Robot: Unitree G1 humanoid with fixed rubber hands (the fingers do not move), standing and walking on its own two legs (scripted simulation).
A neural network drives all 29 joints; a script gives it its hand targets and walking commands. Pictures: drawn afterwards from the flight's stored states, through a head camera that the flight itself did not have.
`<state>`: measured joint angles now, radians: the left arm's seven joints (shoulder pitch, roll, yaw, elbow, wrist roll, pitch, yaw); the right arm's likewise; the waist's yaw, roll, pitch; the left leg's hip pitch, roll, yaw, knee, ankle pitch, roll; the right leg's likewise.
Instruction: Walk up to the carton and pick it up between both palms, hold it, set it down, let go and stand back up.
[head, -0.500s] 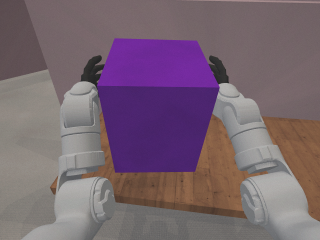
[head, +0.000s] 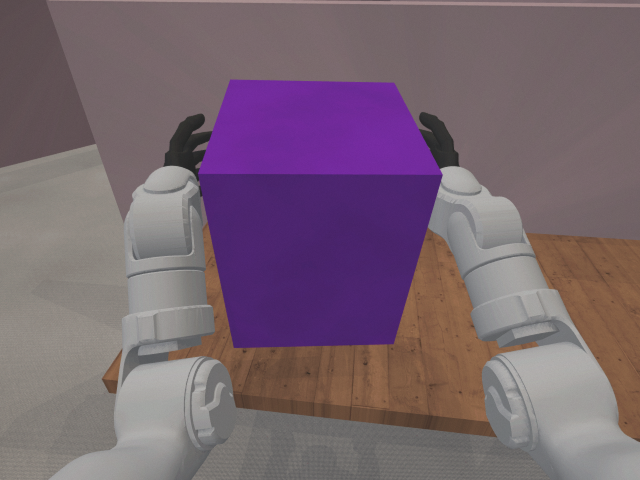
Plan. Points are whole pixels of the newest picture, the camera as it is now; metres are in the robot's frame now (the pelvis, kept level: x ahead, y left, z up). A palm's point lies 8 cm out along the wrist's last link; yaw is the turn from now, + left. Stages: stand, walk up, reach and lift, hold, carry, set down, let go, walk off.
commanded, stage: hold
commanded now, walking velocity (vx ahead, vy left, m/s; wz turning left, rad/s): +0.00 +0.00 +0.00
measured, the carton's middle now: (314, 215) +0.37 +0.01 +0.23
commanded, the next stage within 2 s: none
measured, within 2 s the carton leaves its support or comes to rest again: neither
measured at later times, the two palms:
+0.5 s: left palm (180, 177) +0.37 +0.16 +0.29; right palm (439, 174) +0.37 -0.14 +0.28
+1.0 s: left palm (183, 176) +0.37 +0.16 +0.29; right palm (439, 175) +0.37 -0.14 +0.28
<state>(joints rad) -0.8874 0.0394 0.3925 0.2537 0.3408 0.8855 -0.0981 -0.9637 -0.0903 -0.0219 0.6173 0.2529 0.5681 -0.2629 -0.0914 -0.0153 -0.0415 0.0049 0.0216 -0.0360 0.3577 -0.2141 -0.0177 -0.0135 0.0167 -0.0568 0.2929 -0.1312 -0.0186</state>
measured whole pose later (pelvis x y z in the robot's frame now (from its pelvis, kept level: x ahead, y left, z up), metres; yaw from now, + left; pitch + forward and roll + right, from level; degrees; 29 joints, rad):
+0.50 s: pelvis +0.00 +0.00 +0.00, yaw +1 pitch -8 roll -1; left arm -0.90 0.05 0.39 0.27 0.33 0.87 -0.10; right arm -0.97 -0.09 -0.02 0.62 0.26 0.57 -0.27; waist -0.10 -0.02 -0.05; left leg 0.00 0.02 -0.05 0.36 -0.21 -0.02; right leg -0.01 0.02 -0.06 0.29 -0.13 -0.02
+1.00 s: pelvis +0.00 +0.00 +0.00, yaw +0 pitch -9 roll -1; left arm -0.91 0.04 0.41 0.30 0.36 0.87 -0.11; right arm -0.98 -0.09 -0.03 0.64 0.25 0.57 -0.26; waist -0.09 -0.02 -0.04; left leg 0.02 0.02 -0.04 0.34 -0.21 -0.02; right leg 0.00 0.02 -0.05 0.29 -0.13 -0.02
